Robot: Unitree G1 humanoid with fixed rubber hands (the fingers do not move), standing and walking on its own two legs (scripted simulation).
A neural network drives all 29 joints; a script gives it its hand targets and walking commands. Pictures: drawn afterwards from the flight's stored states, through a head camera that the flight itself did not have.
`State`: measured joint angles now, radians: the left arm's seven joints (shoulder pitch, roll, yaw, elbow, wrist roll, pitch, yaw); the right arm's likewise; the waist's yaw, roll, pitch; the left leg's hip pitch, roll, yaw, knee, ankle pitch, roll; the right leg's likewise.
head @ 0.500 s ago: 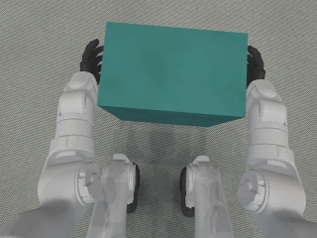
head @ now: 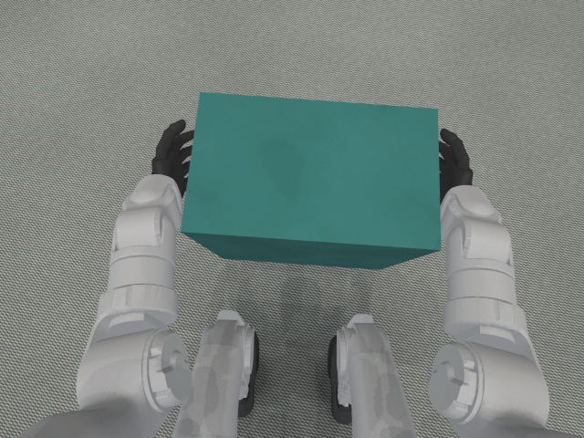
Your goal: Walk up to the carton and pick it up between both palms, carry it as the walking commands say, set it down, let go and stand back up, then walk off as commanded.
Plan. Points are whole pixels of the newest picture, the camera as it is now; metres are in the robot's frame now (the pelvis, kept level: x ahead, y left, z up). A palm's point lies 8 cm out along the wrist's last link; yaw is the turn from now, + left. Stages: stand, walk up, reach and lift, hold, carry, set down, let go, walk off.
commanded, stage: reach and lift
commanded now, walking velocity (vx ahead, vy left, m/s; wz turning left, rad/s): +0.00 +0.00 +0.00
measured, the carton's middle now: (308, 199) +0.45 -0.02 -0.12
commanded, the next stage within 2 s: none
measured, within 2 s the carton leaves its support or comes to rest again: neither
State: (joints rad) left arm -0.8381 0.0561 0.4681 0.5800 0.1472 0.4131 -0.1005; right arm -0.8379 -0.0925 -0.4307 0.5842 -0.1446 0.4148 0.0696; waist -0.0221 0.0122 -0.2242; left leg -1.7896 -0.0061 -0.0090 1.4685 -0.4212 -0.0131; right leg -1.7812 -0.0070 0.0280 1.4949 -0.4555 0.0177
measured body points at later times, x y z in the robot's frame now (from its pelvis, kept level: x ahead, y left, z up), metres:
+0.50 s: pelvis +0.03 +0.00 +0.07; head +0.22 -0.01 +0.48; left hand +0.45 +0.17 +0.01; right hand +0.44 -0.21 +0.01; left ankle +0.10 +0.12 -0.53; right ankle +0.09 -0.13 -0.53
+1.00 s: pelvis +0.05 +0.01 +0.14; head +0.20 +0.00 +0.57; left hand +0.43 +0.18 +0.09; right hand +0.42 -0.20 +0.09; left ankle +0.10 +0.12 -0.53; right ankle +0.09 -0.13 -0.53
